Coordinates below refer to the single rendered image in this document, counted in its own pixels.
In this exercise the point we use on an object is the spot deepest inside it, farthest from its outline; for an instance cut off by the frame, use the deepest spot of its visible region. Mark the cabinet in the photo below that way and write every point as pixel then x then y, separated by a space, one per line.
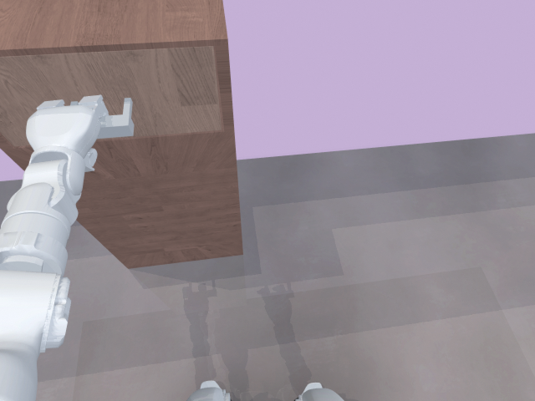
pixel 151 200

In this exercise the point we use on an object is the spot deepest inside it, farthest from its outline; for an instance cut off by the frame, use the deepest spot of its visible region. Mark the left robot forearm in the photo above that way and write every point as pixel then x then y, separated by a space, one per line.
pixel 34 232

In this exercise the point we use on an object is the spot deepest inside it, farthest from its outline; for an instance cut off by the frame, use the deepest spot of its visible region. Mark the robot shin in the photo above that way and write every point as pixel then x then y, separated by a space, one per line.
pixel 311 386
pixel 209 384

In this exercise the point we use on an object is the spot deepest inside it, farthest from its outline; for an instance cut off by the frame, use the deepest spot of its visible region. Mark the left robot shin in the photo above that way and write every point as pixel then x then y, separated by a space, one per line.
pixel 209 384

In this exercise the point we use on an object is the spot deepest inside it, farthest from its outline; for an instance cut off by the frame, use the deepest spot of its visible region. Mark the drawer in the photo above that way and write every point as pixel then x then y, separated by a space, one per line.
pixel 173 90

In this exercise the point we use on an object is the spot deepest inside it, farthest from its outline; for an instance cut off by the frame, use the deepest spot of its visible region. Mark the left robot upper arm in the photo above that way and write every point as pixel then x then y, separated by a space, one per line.
pixel 34 313

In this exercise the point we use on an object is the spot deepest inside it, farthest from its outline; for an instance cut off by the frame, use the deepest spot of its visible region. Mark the right robot shin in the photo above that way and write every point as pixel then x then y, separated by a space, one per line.
pixel 311 386

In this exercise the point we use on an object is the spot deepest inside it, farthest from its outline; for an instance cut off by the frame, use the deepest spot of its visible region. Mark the robot left hand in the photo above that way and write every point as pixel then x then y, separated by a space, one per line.
pixel 75 127

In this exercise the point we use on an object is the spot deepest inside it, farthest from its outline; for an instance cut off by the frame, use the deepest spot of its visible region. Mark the handle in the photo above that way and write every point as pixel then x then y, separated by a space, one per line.
pixel 116 125

